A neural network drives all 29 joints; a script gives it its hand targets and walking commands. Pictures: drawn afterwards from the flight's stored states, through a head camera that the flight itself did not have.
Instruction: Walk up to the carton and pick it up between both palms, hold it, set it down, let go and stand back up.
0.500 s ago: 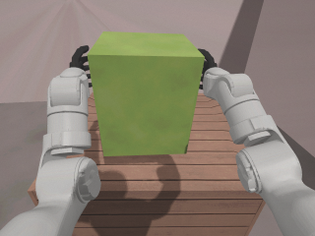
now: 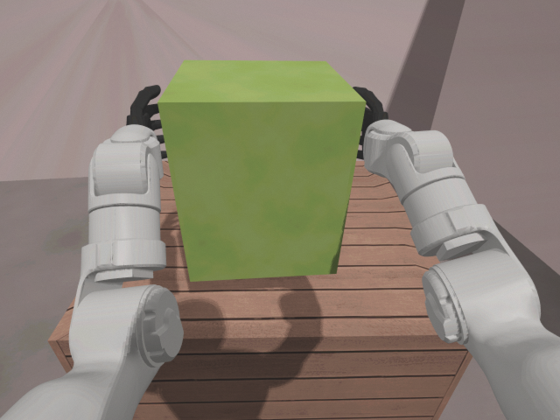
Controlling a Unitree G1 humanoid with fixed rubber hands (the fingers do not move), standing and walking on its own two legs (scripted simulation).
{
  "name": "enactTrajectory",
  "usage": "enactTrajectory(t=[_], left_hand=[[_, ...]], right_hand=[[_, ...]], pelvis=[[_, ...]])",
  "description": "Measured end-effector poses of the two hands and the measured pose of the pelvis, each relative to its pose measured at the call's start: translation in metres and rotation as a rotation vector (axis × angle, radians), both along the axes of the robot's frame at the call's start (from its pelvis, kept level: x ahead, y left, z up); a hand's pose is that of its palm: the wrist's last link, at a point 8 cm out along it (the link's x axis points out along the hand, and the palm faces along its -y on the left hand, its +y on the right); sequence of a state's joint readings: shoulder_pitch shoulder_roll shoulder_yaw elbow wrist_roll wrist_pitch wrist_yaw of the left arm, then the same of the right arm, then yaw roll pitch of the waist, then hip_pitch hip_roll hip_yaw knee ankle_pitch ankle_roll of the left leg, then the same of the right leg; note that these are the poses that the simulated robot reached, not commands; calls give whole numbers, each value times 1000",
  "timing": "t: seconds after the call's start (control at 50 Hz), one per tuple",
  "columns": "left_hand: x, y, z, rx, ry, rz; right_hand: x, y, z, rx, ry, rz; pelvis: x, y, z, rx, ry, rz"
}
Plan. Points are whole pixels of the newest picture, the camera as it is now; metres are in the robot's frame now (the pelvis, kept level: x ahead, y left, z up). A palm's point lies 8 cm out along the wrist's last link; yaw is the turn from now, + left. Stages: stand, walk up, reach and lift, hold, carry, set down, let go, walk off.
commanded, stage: hold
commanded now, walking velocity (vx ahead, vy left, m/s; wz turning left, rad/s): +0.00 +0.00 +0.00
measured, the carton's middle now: (260, 167) +0.39 +0.01 +0.26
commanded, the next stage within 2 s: set down in 0.34 s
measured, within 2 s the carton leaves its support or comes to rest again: neither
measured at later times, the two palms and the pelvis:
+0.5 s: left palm (138, 127) +0.37 +0.16 +0.33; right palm (375, 132) +0.36 -0.14 +0.32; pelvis +0.00 +0.00 +0.00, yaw +1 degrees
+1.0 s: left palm (132, 157) +0.39 +0.18 +0.28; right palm (344, 159) +0.40 -0.12 +0.27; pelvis +0.01 +0.00 +0.00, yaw +3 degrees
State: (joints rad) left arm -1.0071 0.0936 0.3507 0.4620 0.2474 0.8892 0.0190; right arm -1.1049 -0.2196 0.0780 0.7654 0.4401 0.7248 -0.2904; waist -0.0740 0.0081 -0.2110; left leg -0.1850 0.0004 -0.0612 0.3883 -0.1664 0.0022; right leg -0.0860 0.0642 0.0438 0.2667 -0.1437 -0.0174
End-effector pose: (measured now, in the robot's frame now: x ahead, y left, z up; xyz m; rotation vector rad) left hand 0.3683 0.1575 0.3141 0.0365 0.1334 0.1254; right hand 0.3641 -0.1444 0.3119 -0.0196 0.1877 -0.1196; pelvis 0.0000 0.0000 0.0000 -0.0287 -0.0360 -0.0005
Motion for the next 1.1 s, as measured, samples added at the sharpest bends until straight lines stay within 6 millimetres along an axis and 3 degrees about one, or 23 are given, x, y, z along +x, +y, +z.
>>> enactTrajectory(t=[0.18,0.28,0.48,0.8,1.1], left_hand=[[-10,6,-12,-7,4,8],[-9,4,-4,12,-10,5],[-2,-1,19,21,-17,3],[19,16,13,27,-122,9],[21,25,-47,36,-80,26]], right_hand=[[-6,6,-5,-3,5,8],[-6,4,2,10,-10,3],[-2,0,10,19,-14,4],[23,17,2,39,-131,9],[30,27,-68,15,-108,30]], pelvis=[[1,-4,-1,-3,-24,17],[-2,-5,-2,-3,-2,26],[-2,-3,0,1,-1,17],[4,-7,0,7,-53,41],[6,0,-1,1,-73,52]])
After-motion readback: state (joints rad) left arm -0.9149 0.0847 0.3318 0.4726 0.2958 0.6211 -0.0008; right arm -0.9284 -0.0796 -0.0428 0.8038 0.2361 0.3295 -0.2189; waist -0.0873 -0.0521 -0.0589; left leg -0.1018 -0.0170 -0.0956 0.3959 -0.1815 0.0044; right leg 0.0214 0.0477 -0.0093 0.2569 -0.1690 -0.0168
